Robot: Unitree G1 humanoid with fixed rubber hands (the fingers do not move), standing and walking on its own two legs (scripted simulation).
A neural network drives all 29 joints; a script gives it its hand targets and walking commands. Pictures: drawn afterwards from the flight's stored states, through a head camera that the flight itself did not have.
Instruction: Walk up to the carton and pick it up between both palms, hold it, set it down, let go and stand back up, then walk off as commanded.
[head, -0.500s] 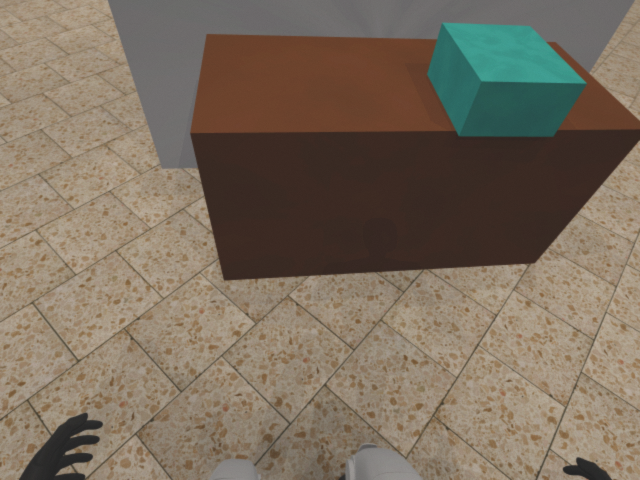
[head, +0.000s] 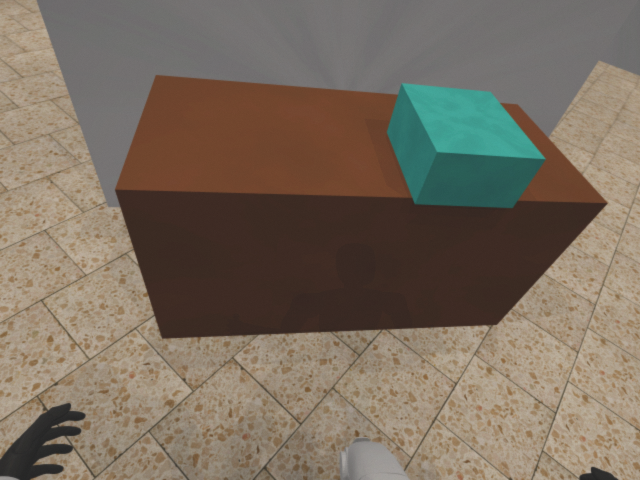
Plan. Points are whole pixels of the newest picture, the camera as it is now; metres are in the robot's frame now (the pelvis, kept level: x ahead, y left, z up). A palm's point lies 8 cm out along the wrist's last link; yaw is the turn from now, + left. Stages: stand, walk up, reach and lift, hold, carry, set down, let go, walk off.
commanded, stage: walk up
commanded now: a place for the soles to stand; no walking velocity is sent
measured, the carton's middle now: (455, 143) +0.87 -0.41 -0.03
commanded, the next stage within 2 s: none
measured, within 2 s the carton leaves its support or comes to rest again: neither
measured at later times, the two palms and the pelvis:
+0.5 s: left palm (175, 385) +0.27 +0.17 -0.08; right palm (631, 373) +0.26 -0.49 -0.02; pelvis +0.16 -0.16 +0.00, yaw +3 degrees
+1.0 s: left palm (289, 341) +0.34 +0.02 -0.08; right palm out of the picture +0.38 -0.64 -0.03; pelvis +0.25 -0.33 +0.00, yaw +6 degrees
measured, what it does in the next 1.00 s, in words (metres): steps to the right: right foot, then left foot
